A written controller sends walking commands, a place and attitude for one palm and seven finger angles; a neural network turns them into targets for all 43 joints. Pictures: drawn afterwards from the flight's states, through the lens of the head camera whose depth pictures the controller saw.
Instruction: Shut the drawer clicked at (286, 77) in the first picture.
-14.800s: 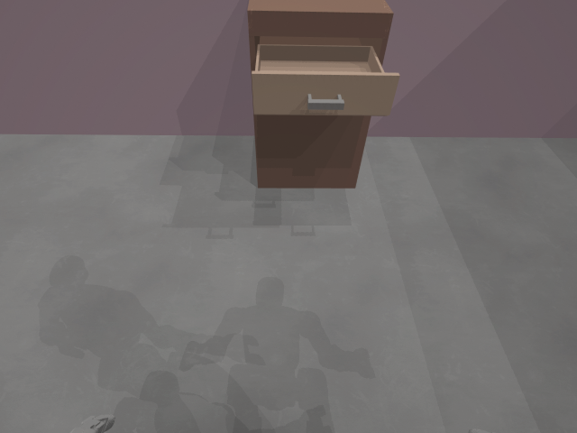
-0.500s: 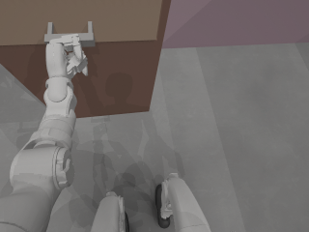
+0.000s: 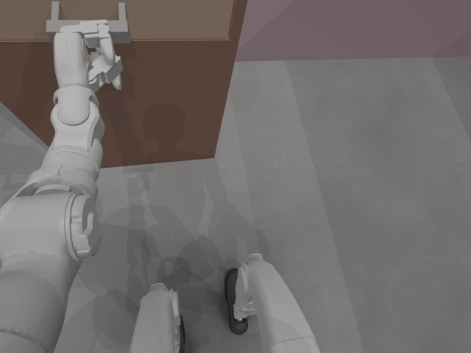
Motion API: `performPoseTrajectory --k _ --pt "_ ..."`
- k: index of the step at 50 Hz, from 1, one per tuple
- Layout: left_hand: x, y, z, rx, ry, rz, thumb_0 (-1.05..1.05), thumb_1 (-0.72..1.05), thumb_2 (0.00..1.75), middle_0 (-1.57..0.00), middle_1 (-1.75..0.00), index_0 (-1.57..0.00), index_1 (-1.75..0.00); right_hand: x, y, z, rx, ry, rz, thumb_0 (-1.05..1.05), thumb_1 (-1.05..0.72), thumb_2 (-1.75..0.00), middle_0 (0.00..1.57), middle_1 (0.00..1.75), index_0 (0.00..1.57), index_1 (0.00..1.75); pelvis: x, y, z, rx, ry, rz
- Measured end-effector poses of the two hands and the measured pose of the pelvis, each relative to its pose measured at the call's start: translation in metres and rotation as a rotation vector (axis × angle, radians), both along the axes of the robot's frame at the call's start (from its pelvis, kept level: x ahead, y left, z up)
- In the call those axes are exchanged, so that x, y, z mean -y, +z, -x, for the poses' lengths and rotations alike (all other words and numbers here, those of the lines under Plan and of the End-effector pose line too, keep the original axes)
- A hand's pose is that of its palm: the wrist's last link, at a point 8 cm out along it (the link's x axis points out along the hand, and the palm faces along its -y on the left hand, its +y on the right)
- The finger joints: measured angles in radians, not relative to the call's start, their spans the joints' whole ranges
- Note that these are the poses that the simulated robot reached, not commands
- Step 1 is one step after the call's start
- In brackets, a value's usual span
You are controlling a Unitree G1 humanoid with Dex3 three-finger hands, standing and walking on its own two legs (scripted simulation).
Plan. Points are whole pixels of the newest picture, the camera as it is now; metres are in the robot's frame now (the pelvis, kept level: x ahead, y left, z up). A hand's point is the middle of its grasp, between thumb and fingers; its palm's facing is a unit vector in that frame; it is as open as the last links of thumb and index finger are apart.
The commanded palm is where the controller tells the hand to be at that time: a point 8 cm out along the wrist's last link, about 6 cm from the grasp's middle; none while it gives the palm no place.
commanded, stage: pull the fist back off the drawer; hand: left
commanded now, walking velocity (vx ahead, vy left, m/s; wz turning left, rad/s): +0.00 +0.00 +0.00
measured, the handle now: (90, 20) +0.65 +0.14 +0.05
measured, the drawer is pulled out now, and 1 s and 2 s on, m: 0.00 0.00 0.00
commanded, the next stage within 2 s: draw the hand back to the body in 0.72 s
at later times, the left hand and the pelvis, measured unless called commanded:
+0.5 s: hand (111, 63) +0.57 +0.11 +0.04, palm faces +0.00 -1.00 -0.04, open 2.9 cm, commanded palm +0.54 +0.14 +0.05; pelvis -0.01 +0.01 -0.01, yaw +0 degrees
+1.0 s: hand (99, 70) +0.53 +0.12 +0.07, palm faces +0.01 -1.00 -0.06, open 3.2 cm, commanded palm +0.47 +0.17 +0.09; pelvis +0.06 +0.00 +0.04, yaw -1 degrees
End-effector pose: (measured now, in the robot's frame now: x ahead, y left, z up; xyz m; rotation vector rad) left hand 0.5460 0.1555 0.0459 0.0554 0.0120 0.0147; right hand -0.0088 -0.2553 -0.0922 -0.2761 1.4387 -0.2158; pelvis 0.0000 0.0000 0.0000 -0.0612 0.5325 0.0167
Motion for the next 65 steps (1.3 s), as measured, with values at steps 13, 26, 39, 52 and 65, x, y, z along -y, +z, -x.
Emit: performPoseTrajectory --k 13,26,39,52,65 --pt "-0.003 0.001 0.0 -0.007 -0.005 -0.003 -0.03 0.86 1.13 -1.4 -1.6 -1.4 -1.6 -0.004 -0.005 0.028 -0.004 0.005 0.003 0.01 -0.91 -0.9 0.2 0.3 0.2 0.3 -0.002 -0.011 0.017 -0.012 0.013 0.0" --pt "-0.01 0.001 0.001 -0.006 -0.011 0.014 -0.03 0.85 1.02 -1.4 -1.6 -1.4 -1.6 -0.013 -0.008 0.02 -0.003 0.008 -0.026 0.01 -0.91 -0.9 0.2 0.3 0.2 0.3 -0.008 -0.011 0.011 -0.011 0.009 0.003" --pt "0.003 -0.003 0.003 -0.015 -0.017 0.035 0.0 0.89 0.93 -1.4 -1.6 -1.4 -1.6 -0.016 0.001 -0.038 0.035 0.011 -0.065 0.01 -0.91 -0.9 0.2 0.3 0.2 0.3 -0.01 0.009 -0.025 0.002 -0.006 -0.01" --pt "-0.026 0.044 0.058 0.022 -0.006 -0.009 0.01 0.9 0.9 -1.39 -1.6 -1.39 -1.6 -0.015 0.035 -0.119 0.175 -0.007 -0.13 0.01 -0.91 -0.9 0.2 0.3 0.2 0.3 -0.003 0.055 -0.066 0.078 -0.033 -0.028" --pt "-0.05 0.101 0.143 0.021 -0.03 0.005 0.01 0.9 0.9 -1.4 -1.6 -1.4 -1.6 -0.009 0.099 -0.237 0.535 0.163 -0.079 0.01 -0.91 -0.9 0.2 0.3 0.2 0.3 0.002 0.09 -0.079 0.259 0.022 -0.031"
